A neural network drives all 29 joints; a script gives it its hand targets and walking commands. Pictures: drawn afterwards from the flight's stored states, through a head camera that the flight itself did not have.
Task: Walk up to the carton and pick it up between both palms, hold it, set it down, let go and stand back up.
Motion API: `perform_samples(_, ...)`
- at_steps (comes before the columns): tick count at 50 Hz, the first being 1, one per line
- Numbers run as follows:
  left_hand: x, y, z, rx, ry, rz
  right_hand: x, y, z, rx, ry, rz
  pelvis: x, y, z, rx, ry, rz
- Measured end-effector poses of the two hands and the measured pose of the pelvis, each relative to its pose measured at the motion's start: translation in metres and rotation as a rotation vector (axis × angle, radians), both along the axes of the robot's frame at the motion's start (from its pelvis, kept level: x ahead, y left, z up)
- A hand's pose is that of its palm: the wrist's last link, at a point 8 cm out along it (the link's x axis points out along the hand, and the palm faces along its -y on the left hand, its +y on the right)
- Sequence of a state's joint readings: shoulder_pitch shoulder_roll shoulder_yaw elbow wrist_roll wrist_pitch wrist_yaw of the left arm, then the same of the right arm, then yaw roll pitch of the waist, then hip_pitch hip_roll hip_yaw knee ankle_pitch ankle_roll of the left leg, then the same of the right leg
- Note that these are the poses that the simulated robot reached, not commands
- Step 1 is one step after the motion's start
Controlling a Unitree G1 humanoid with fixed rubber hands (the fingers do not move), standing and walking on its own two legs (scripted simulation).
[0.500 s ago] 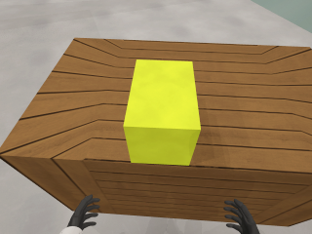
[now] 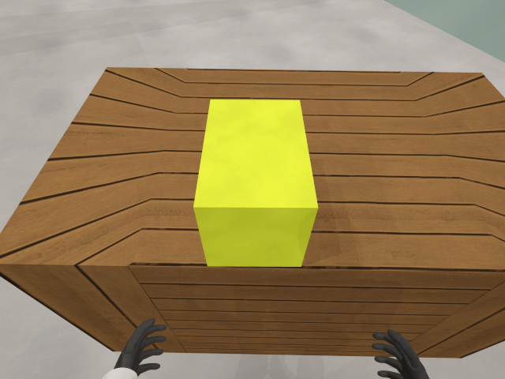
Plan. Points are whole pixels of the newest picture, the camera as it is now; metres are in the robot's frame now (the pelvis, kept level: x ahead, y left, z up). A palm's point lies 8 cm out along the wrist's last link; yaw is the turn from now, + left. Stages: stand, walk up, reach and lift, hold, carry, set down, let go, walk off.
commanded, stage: let go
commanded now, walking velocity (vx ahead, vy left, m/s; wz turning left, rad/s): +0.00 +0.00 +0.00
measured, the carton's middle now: (254, 181) +0.45 +0.03 +0.03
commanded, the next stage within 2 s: stand in 0.20 s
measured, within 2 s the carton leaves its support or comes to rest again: neither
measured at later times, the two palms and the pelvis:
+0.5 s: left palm out of the picture +0.07 +0.25 -0.11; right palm out of the picture +0.06 -0.24 -0.13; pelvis +0.00 +0.00 -0.01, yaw +0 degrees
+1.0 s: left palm out of the picture -0.02 +0.23 -0.14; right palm out of the picture -0.03 -0.20 -0.15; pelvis -0.01 +0.01 +0.00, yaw +0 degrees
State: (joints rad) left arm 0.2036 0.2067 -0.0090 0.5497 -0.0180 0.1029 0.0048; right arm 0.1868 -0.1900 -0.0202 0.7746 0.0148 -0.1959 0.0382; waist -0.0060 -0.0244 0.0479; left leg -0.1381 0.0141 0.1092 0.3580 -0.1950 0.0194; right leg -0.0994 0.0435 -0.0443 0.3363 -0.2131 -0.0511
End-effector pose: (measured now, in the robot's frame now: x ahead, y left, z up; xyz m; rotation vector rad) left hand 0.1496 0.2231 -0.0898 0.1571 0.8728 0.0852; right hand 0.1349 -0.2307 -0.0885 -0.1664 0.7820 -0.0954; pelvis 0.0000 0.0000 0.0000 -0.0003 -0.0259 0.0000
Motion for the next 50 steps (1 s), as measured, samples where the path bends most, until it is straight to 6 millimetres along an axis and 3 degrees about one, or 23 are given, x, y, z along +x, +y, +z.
perform_samples(15,-0.017,-0.002,-0.005,0.035,0.005,-0.034,-0.021,-0.006,-0.008,-0.024,0.086,0.002,-0.01,0.001,-0.003,-0.001,0.003,-0.004)
perform_samples(21,-0.051,0.018,-0.013,0.07,0.052,0.003,-0.056,-0.009,-0.035,-0.041,0.282,-0.021,-0.008,0.003,-0.007,-0.011,0.036,0.005)
perform_samples(26,-0.083,0.025,-0.024,0.072,0.139,0.063,-0.081,-0.009,-0.045,-0.033,0.357,-0.047,-0.004,0.005,-0.008,-0.011,0.045,0.004)
perform_samples(39,-0.138,0.011,-0.047,0.005,0.308,0.117,-0.125,0.009,-0.051,-0.009,0.465,-0.084,-0.004,0.011,-0.006,-0.008,0.039,0.009)
perform_samples(50,-0.166,0.01,-0.054,-0.002,0.377,0.133,-0.16,0.026,-0.058,0.024,0.533,-0.126,-0.013,0.015,-0.004,-0.003,0.013,0.007)
